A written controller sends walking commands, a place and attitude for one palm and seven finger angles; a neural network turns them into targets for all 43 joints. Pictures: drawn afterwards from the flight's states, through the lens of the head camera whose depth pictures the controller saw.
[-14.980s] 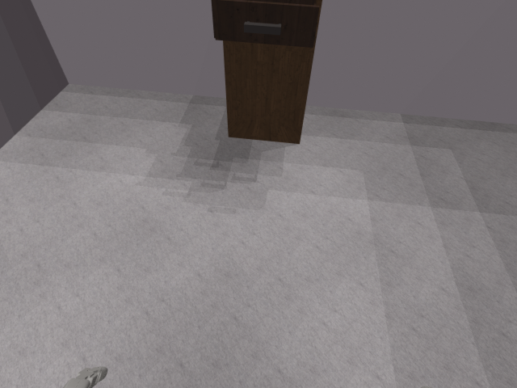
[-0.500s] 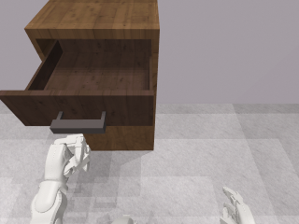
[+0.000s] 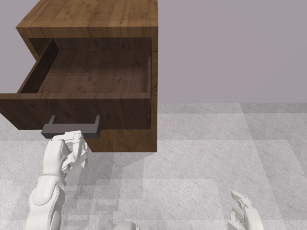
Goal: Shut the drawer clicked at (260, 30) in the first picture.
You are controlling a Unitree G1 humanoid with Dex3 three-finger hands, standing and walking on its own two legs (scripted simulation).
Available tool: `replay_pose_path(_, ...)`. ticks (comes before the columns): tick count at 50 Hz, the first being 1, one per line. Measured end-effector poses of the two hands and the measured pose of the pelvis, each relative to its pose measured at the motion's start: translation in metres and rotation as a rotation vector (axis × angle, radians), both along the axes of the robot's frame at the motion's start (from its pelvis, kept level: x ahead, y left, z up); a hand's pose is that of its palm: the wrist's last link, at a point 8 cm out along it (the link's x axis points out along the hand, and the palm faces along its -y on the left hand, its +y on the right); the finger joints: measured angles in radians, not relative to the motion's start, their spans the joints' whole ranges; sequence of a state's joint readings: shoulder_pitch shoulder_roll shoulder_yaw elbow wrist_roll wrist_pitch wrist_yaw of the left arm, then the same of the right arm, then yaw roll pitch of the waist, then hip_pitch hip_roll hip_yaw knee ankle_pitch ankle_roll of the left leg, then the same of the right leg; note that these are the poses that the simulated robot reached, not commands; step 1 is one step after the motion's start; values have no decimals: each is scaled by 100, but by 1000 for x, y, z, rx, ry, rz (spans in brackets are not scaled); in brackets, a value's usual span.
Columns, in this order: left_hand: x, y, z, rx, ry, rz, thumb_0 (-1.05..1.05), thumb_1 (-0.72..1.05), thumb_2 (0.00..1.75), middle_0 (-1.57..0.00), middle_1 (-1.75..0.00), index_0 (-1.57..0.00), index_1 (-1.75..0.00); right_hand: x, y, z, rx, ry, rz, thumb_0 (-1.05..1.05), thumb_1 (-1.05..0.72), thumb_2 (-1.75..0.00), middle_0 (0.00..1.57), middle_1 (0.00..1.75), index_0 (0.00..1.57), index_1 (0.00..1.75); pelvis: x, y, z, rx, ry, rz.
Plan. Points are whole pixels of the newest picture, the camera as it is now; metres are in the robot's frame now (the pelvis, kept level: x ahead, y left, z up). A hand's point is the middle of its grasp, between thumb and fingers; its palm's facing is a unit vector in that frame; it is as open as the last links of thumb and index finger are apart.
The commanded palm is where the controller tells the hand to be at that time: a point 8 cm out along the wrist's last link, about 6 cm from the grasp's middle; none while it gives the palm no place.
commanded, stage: push the drawer shut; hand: left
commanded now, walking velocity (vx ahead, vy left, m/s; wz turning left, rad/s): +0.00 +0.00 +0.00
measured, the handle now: (74, 124) +0.37 +0.23 +0.06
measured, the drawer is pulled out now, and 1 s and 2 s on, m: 0.27 0.17 0.03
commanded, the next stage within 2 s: none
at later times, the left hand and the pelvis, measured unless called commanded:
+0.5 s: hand (87, 135) +0.34 +0.19 +0.06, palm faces +0.05 -1.00 -0.04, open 3.3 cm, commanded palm +0.32 +0.24 +0.07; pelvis -0.01 +0.00 +0.00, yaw +0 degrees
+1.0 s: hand (92, 117) +0.39 +0.19 +0.06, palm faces +0.04 -1.00 -0.03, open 3.4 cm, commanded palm +0.38 +0.25 +0.07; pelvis -0.01 +0.02 +0.00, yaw -1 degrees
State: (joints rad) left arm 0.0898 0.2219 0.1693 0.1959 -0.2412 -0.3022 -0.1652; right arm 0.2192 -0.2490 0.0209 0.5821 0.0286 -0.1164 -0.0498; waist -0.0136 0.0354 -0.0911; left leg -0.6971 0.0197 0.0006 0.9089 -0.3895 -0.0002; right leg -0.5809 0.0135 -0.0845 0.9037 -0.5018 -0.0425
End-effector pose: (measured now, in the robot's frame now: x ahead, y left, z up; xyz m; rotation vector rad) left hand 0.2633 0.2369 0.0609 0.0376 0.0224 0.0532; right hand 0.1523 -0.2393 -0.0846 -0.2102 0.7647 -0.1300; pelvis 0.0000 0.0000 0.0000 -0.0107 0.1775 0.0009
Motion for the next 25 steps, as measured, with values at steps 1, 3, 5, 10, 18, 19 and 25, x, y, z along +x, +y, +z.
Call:
replay_pose_path(1, 1, 0, 0, 0, -2, 0, 2, 90, 91, -140, -160, -140, -160, -1, -2, 0, -1, 4, -4, 1, -91, -90, 21, 30, 20, 30, 0, -1, 0, 1, 1, -1)
replay_pose_path(3, 3, 1, 1, 4, -6, 2, 3, 89, 91, -140, -160, -140, -160, -3, -4, -1, -4, 13, -10, 1, -91, -90, 21, 30, 20, 30, 1, -2, 0, 2, 3, -3)
replay_pose_path(5, 5, 1, 1, 5, -9, 4, 4, 88, 91, -140, -160, -140, -160, -5, -7, -2, -5, 21, -16, 1, -91, -90, 21, 30, 20, 30, 2, -2, 1, 3, 3, -3)
replay_pose_path(10, 12, 4, 0, 6, -14, 4, 3, 85, 91, -140, -160, -140, -160, -10, -11, -5, -13, 46, -26, 1, -91, -90, 21, 30, 20, 30, 1, -4, 0, 2, 3, -1)
replay_pose_path(18, 31, 6, 0, 2, -14, -3, 3, 84, 91, -140, -160, -140, -160, -23, -12, -9, -17, 75, -42, 1, -91, -90, 21, 30, 20, 30, -5, -2, 0, 0, 6, 0)
replay_pose_path(19, 33, 6, 1, 2, -14, -3, 3, 84, 91, -140, -160, -140, -160, -24, -12, -10, -16, 79, -44, 1, -91, -90, 21, 30, 20, 30, -5, -1, 0, 0, 7, -1)
replay_pose_path(25, 49, 5, 0, -2, -18, -6, 3, 86, 92, -140, -160, -140, -160, -38, -9, -13, -17, 110, -51, 1, -91, -90, 21, 30, 20, 30, -9, 2, -1, -3, 10, -1)
